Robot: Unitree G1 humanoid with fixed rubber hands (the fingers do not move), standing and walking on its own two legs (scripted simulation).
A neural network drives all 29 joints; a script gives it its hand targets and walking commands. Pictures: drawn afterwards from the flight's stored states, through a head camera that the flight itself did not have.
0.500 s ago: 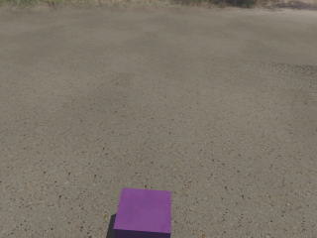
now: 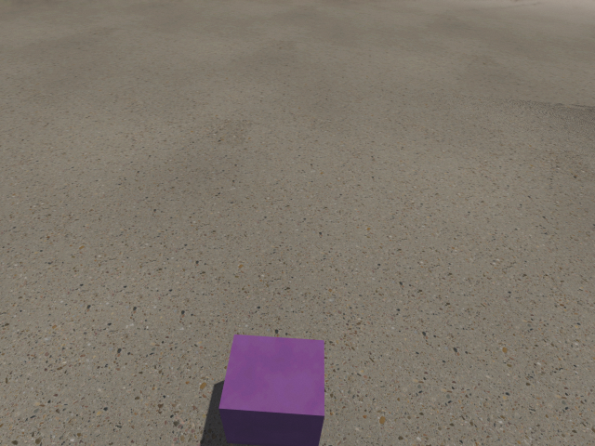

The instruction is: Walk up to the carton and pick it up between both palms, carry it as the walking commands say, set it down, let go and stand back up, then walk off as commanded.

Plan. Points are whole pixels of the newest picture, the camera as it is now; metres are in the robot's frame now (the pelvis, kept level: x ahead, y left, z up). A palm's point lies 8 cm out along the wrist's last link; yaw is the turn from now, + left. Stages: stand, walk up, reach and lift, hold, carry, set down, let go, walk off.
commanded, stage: stand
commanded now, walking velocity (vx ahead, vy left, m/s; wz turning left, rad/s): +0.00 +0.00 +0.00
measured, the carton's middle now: (275, 391) +0.51 +0.03 -0.65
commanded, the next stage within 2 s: walk off in 0.44 s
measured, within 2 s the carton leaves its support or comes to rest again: neither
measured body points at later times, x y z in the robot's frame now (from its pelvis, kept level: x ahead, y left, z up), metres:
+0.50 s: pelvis +0.01 +0.01 +0.00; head -0.02 +0.01 +0.45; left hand +0.08 +0.31 -0.13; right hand +0.08 -0.30 -0.12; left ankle +0.04 +0.11 -0.74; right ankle +0.04 -0.11 -0.74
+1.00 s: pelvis +0.01 -0.05 -0.01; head +0.01 -0.06 +0.44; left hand +0.06 +0.23 -0.15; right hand +0.06 -0.34 -0.16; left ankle +0.04 +0.11 -0.74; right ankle +0.02 -0.16 -0.74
